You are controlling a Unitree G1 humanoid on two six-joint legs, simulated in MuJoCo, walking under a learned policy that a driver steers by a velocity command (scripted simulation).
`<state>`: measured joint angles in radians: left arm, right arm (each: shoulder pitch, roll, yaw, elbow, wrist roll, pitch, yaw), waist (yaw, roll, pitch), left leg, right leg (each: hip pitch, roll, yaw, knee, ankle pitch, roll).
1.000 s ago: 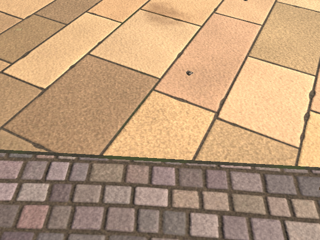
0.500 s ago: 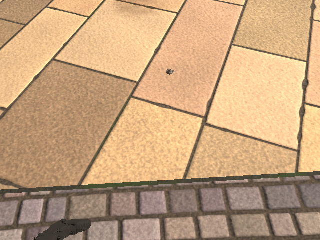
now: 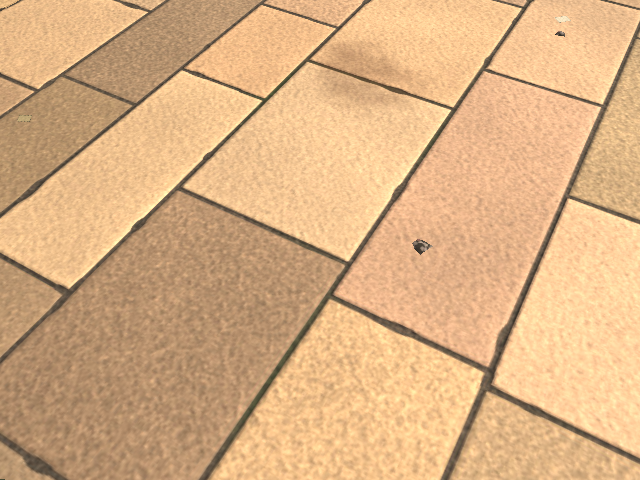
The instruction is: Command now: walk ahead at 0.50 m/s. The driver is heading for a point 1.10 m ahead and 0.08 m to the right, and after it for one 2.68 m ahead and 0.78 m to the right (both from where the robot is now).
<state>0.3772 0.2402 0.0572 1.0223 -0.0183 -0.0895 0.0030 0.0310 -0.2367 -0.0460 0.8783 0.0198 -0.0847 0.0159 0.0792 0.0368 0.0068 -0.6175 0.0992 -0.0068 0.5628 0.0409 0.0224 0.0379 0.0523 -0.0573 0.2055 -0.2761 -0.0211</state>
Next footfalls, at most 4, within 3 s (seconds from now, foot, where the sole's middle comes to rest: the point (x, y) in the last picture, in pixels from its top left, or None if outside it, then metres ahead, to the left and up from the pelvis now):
0.08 left None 0.23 0.13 -0.78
0.64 right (404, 452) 0.55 -0.10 -0.78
1.20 left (304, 317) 0.87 0.14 -0.78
1.74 right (404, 234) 1.15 -0.11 -0.78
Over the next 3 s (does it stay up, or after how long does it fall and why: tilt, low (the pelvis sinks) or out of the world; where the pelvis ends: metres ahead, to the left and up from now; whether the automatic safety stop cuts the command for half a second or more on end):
stays up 1.12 -0.02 -0.01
